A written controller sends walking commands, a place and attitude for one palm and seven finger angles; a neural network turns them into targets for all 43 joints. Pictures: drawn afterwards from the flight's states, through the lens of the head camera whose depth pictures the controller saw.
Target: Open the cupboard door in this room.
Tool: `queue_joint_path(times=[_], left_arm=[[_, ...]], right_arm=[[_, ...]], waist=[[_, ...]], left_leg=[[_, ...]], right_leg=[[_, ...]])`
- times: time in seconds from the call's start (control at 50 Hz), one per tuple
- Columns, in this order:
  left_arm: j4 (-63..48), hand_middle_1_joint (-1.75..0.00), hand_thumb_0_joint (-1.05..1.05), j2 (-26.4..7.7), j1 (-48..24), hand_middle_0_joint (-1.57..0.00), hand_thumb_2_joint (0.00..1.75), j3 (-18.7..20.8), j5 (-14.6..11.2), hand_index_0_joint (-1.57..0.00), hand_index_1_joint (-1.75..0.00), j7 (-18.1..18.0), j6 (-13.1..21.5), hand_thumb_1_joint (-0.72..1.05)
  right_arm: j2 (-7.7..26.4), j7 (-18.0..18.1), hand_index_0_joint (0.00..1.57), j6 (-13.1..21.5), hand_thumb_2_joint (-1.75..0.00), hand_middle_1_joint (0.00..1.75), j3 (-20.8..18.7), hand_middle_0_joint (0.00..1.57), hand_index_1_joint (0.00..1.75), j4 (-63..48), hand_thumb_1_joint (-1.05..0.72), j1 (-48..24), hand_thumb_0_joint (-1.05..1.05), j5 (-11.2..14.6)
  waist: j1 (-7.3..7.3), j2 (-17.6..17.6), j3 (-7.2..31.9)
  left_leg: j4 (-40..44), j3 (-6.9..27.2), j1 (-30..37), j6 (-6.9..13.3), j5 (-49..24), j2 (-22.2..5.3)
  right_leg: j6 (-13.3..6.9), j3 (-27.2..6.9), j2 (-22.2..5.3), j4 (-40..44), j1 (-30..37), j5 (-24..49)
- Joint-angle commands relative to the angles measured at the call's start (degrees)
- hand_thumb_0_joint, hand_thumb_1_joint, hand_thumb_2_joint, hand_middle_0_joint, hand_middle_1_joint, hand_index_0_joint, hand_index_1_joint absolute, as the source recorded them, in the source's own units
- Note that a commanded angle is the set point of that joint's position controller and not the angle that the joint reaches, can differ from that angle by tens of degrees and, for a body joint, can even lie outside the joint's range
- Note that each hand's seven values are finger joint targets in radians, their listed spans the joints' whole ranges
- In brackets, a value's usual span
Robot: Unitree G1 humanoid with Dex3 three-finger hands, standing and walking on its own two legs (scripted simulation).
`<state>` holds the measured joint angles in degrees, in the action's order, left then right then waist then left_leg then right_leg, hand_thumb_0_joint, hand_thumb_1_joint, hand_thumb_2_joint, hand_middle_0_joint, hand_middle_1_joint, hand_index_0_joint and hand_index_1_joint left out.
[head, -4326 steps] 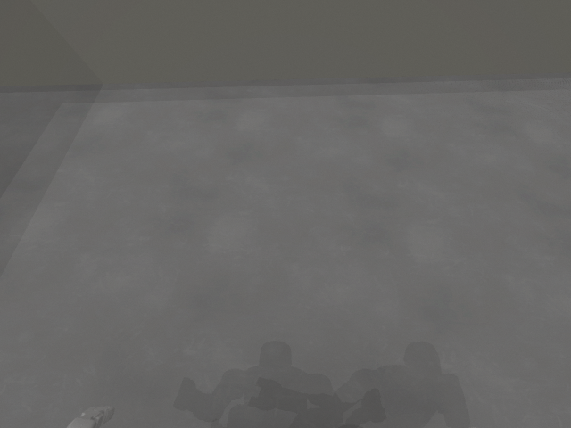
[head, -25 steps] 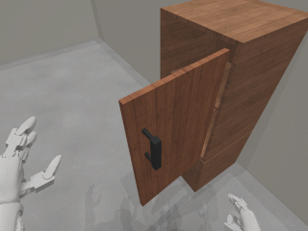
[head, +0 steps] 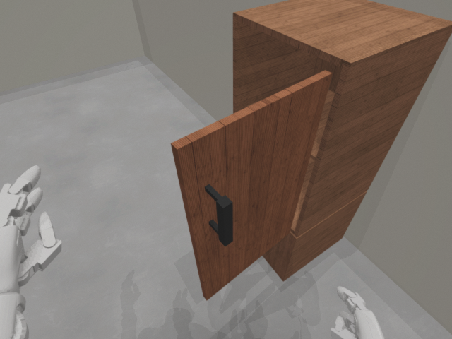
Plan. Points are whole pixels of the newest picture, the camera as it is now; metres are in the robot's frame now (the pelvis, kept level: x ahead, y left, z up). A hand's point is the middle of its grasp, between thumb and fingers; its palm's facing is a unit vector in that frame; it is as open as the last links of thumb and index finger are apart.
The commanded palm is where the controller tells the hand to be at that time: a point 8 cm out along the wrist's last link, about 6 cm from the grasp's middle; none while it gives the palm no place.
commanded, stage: step back with the hand held close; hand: left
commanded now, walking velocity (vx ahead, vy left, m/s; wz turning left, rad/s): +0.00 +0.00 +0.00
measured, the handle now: (218, 215) +0.32 +0.07 +0.06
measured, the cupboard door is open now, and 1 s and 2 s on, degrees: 95 95 95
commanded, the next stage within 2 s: stop stepping back and stand still in 1.38 s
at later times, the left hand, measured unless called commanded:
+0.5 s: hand (45, 262) +0.16 +0.27 +0.14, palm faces +0.33 -0.79 -0.52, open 7.4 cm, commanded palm +0.10 +0.31 +0.17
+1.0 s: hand out of the picture +0.09 +0.29 +0.15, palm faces +0.47 -0.73 -0.50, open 7.4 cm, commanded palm +0.03 +0.32 +0.17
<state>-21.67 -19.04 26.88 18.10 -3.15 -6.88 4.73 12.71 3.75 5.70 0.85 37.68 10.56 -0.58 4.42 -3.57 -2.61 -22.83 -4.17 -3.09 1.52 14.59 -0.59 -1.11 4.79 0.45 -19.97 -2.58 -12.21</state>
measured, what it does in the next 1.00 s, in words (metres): walks backwards: right foot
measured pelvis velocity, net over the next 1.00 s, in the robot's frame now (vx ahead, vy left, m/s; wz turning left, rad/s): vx -0.11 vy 0.02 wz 0.03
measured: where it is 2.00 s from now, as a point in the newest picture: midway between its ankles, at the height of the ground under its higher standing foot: outside the picture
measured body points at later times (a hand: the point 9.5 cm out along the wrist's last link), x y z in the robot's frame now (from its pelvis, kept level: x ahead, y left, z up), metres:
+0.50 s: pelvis -0.05 +0.01 -0.01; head -0.02 +0.01 +0.44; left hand +0.14 +0.31 +0.17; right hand +0.13 -0.24 -0.09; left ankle -0.02 +0.10 -0.74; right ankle -0.01 -0.11 -0.74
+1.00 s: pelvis -0.11 +0.02 -0.02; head -0.07 +0.02 +0.43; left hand +0.06 +0.32 +0.18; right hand +0.07 -0.21 -0.11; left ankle -0.02 +0.10 -0.74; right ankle -0.08 -0.10 -0.75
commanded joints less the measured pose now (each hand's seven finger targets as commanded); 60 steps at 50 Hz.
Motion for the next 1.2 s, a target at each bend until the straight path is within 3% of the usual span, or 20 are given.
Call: queue_joint_path(times=[0.0, 0.06, 0.08, 0.1, 0.14, 0.18, 0.3, 0.44, 0.56, 0.7, 0.76, 0.82, 0.86, 0.92, 0.98, 1.04, 1.08, 1.14, 1.16, 1.18], left_arm=[[-11.64, -0.3, 0.0, -10.3, -4.89, -0.2, 0.9, 7.11, -0.2, -0.2, -0.3, -0.92, 3.97, 0.9], [-14.45, -0.3, 0.0, -11.96, -10.12, -0.2, 0.9, 7.44, -0.09, -0.2, -0.3, -1.1, 4.4, 0.9], [-15.48, -0.3, 0.0, -18.24, -12.29, -0.2, 0.9, 14.12, -0.26, -0.2, -0.3, -1.17, 6.35, 0.9], [-10.6, -0.3, 0.0, -13.9, -5.69, -0.2, 0.9, 11.19, -0.06, -0.2, -0.3, -0.5, 6.26, 0.9], [-11.76, -0.3, 0.0, -11.44, -2.31, -0.2, 0.9, 8.56, 0.3, -0.2, -0.3, 0.12, 6.31, 0.9], [-12.91, -0.3, 0.0, -11.88, -0.08, -0.2, 0.9, 9.05, 0.41, -0.2, -0.3, -0.2, 6.73, 0.9], [-16.77, -0.3, 0.0, -14.5, 4.55, -0.2, 0.9, 12.25, 0.22, -0.2, -0.3, -1.17, 6.72, 0.9], [-18.98, -0.3, 0.0, -14.64, 6.33, -0.2, 0.9, 13.11, 0.52, -0.2, -0.3, -2.05, 7.49, 0.9], [-19.17, -0.3, 0.0, -14.21, 4.28, -0.2, 0.9, 13.52, 1.76, -0.2, -0.3, -2.81, 8.8, 0.9], [-21.21, -0.3, 0.0, -14.07, 1.42, -0.2, 0.9, 13.65, 2.78, -0.2, -0.3, -3.7, 10.58, 0.9], [-22.1, -0.3, 0.0, -14.64, 1.85, -0.2, 0.9, 14.8, 2.87, -0.2, -0.3, -3.96, 11.35, 0.9], [-21.6, -0.3, 0.0, -13.96, 2.24, -0.2, 0.9, 15.29, 3.29, -0.2, -0.3, -3.71, 11.74, 0.9], [-20.41, -0.3, 0.0, -14.74, 2.23, -0.2, 0.9, 15.85, 3.22, -0.2, -0.3, -3.57, 11.74, 0.9], [-18.85, -0.3, 0.0, -13.13, 2.31, -0.2, 0.9, 13.97, 2.35, -0.2, -0.3, -2.81, 11.94, 0.9], [-20.0, -0.3, 0.0, -13.66, 1.21, -0.2, 0.9, 12.42, 1.46, -0.2, -0.3, -2.69, 11.85, 0.9], [-20.81, -0.3, 0.0, -16.05, 1.88, -0.2, 0.9, 13.27, 1.14, -0.2, -0.3, -2.73, 11.46, 0.9], [-20.1, -0.3, 0.0, -16.85, 3.87, -0.2, 0.9, 14.7, 1.16, -0.2, -0.3, -3.2, 10.79, 0.9], [-19.67, -0.3, 0.0, -17.04, 3.9, -0.2, 0.9, 15.55, 1.71, -0.2, -0.3, -3.13, 10.14, 0.9], [-20.5, -0.3, 0.0, -16.83, 3.65, -0.2, 0.9, 14.85, 1.78, -0.2, -0.3, -3.2, 10.17, 0.9], [-22.76, -0.3, 0.0, -17.79, 3.84, -0.2, 0.9, 16.28, 1.77, -0.2, -0.3, -3.22, 10.85, 0.9]], right_arm=[[6.31, 0.35, 0.2, 3.1, -0.9, 0.3, -2.19, 0.2, 0.3, -9.38, -0.9, -7.8, 0.0, 0.28], [6.46, 0.47, 0.2, 3.38, -0.9, 0.3, -2.06, 0.2, 0.3, -9.28, -0.9, -8.55, 0.0, 0.41], [7.34, 0.7, 0.2, 2.37, -0.9, 0.3, -1.88, 0.2, 0.3, -11.6, -0.9, -7.38, 0.0, 1.26], [6.53, 0.85, 0.2, 1.44, -0.9, 0.3, -2.12, 0.2, 0.3, -10.6, -0.9, -6.87, 0.0, 0.86], [7.14, 0.6, 0.2, 0.36, -0.9, 0.3, -2.48, 0.2, 0.3, -11.69, -0.9, -6.79, 0.0, 0.8], [7.32, 0.92, 0.2, -0.2, -0.9, 0.3, -2.63, 0.2, 0.3, -12.18, -0.9, -6.35, 0.0, 0.59], [7.21, 1.34, 0.2, -1.87, -0.9, 0.3, -3.71, 0.2, 0.3, -14.63, -0.9, -6.01, 0.0, 1.2], [7.46, 1.48, 0.2, -1.74, -0.9, 0.3, -4.1, 0.2, 0.3, -15.64, -0.9, -5.46, 0.0, 1.44], [8.09, 1.68, 0.2, -0.29, -0.9, 0.3, -4.27, 0.2, 0.3, -15.75, -0.9, -4.6, 0.0, 1.15], [8.02, 1.74, 0.2, 1.82, -0.9, 0.3, -4.13, 0.2, 0.3, -15.01, -0.9, -2.62, 0.0, 0.64], [8.06, 1.83, 0.2, 2.67, -0.9, 0.3, -4.02, 0.2, 0.3, -14.64, -0.9, -3.04, 0.0, 0.4], [7.74, 1.66, 0.2, 3.38, -0.9, 0.3, -4.01, 0.2, 0.3, -14.56, -0.9, -3.42, 0.0, 0.28], [7.43, 1.47, 0.2, 3.79, -0.9, 0.3, -4.22, 0.2, 0.3, -14.15, -0.9, -3.45, 0.0, 0.14], [7.21, 0.73, 0.2, 4.0, -0.9, 0.3, -4.12, 0.2, 0.3, -12.91, -0.9, -3.76, 0.0, -0.07], [6.61, 0.37, 0.2, 3.98, -0.9, 0.3, -4.59, 0.2, 0.3, -11.37, -0.9, -3.1, 0.0, 0.71], [5.88, 0.24, 0.2, 2.86, -0.9, 0.3, -4.6, 0.2, 0.3, -11.56, -0.9, -3.23, 0.0, 1.08], [4.7, 0.16, 0.2, 1.63, -0.9, 0.3, -4.38, 0.2, 0.3, -11.18, -0.9, -4.36, 0.0, 0.88], [3.94, 0.86, 0.2, 0.57, -0.9, 0.3, -3.16, 0.2, 0.3, -11.21, -0.9, -5.57, 0.0, 0.57], [5.09, 1.55, 0.2, 0.51, -0.9, 0.3, -3.51, 0.2, 0.3, -10.62, -0.9, -6.67, 0.0, 0.69], [6.56, 1.88, 0.2, 0.9, -0.9, 0.3, -4.11, 0.2, 0.3, -11.57, -0.9, -7.03, 0.0, 0.44]], waist=[[-0.18, 0.63, 4.62], [-0.42, -1.98, 4.51], [-3.09, 1.77, -0.9], [-3.2, 4.87, 0.63], [-3.47, 3.55, 3.21], [-3.34, 0.03, 6.84], [-3.25, 2.11, 12.66], [-3.37, 0.21, 9.92], [-3.82, -0.96, 5.94], [-4.5, 0.75, 4.68], [-4.19, -3.35, 6.12], [-3.65, -7.58, 7.2], [-3.69, -5.85, 6.09], [-4.19, -2.26, 3.54], [-4.73, 4.24, 12.86], [-4.95, 9.95, 12.51], [-4.35, 11.06, 10.06], [-4.91, 8.6, 7.34], [-5.4, 2.75, 6.52], [-3.69, -6.72, 9.51]], left_leg=[[3.44, 3.78, -0.55, -0.38, -14.02, -1.21], [3.53, 3.8, -0.26, -0.35, -12.05, -0.95], [2.0, 4.83, -4.69, 0.73, -7.35, -2.26], [0.54, 5.03, -4.17, 0.93, -7.26, -2.23], [-0.53, 4.19, -3.84, 0.76, -8.81, -2.51], [-0.21, 4.21, -4.39, 0.47, -12.51, -3.18], [-1.82, 4.87, -6.28, 0.11, -21.5, -4.86], [0.3, 7.55, -14.2, 1.0, -10.51, -6.33], [3.65, 9.75, -27.41, 3.05, 12.16, -7.58], [0.57, 11.23, -28.46, 2.79, 20.77, -6.93], [4.87, 13.96, -30.32, 3.24, 21.29, -8.72], [11.39, 17.59, -36.46, 4.85, 24.08, -13.52], [10.43, 18.07, -35.58, 5.74, 19.89, -14.57], [5.94, 15.46, -30.53, 4.24, 12.62, -11.77], [-5.94, 8.4, -12.47, 0.07, -7.5, -5.54], [-18.99, 4.43, -9.95, -1.64, 3.4, -0.21], [-27.48, 6.05, -14.57, -2.04, 7.35, 0.71], [-12.11, 5.71, -15.77, -1.72, 4.02, -0.77], [-1.92, 7.27, -14.81, -1.11, -7.11, -2.46], [2.83, 14.17, -14.9, 1.15, -21.24, -8.92]], right_leg=[[-0.33, -3.81, -0.96, 2.82, -0.17, 9.75], [-0.44, -4.11, -1.13, 3.46, -0.6, 8.11], [-0.14, -9.37, -3.69, 6.22, -8.35, 9.41], [-0.14, -9.21, -4.95, 6.17, -8.42, 10.32], [-0.03, -9.22, -5.61, 4.94, -8.84, 12.18], [0.01, -8.09, -5.76, 2.04, -6.52, 15.84], [0.45, -7.27, -5.52, -4.42, -4.07, 24.44], [0.47, -7.88, -4.59, -7.09, -6.59, 13.0], [0.6, -8.9, -4.19, -10.01, -4.57, 1.14], [-0.35, -10.47, -5.13, -8.03, -11.29, -11.88], [0.37, -8.11, -2.84, -13.11, -7.86, -7.35], [1.67, -5.07, 0.62, -23.47, 0.28, -2.3], [1.54, -5.9, 0.74, -24.4, -0.87, -3.21], [0.15, -8.42, -0.12, -14.95, -5.94, -2.41], [-2.01, -15.18, -5.7, -7.75, -12.66, 16.28], [-5.72, -22.38, -14.39, 1.12, -20.57, 10.6], [-8.62, -22.68, -17.97, 2.03, -20.57, 17.53], [-4.72, -15.65, -12.93, -4.5, -16.06, 28.1], [-2.11, -12.49, -9.51, -8.67, -14.95, 25.29], [1.42, -8.86, -2.35, -13.83, -12.72, 16.97]])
